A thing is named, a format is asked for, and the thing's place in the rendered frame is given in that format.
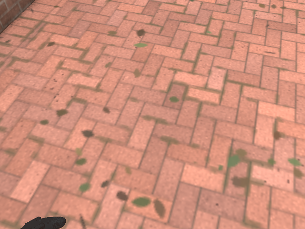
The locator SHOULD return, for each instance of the robot left hand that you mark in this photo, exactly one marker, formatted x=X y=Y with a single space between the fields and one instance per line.
x=45 y=223

